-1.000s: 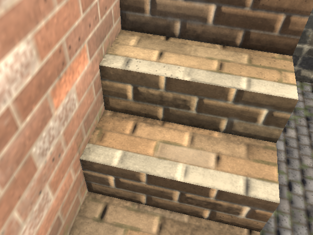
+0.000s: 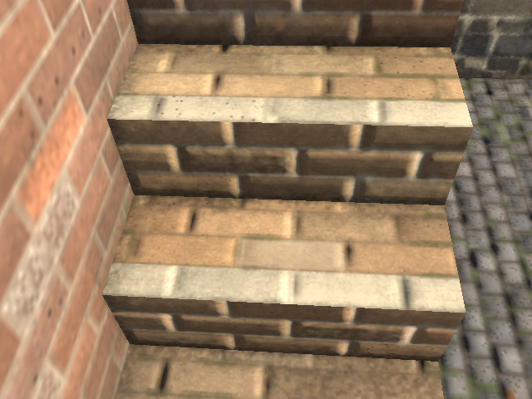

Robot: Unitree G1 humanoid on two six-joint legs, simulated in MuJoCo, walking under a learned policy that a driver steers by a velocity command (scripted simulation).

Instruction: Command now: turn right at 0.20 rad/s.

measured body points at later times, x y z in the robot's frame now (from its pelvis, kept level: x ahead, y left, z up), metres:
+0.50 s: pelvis +0.09 +0.04 +0.05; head +0.09 +0.04 +0.50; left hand +0.36 +0.21 -0.01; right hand +0.01 -0.21 -0.09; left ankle +0.06 +0.20 -0.68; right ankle +0.11 -0.05 -0.68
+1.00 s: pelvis +0.23 +0.11 +0.14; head +0.27 +0.12 +0.59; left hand +0.18 +0.33 -0.02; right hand +0.44 -0.08 +0.07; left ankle +0.31 +0.22 -0.48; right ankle +0.12 -0.05 -0.52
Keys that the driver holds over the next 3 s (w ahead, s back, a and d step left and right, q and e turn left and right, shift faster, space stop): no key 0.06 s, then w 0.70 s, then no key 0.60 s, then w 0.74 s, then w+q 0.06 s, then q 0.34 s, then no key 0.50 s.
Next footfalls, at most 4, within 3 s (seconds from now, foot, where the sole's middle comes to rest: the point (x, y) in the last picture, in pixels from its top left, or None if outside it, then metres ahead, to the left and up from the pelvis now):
0.14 left None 0.10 0.19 -0.72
0.50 right None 0.15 -0.06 -0.72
0.92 left None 0.35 0.22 -0.52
1.38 right None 0.37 -0.08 -0.52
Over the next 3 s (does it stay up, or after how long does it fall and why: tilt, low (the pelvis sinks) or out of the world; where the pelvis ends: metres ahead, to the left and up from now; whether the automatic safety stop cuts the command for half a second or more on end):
stays up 0.61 -0.09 0.45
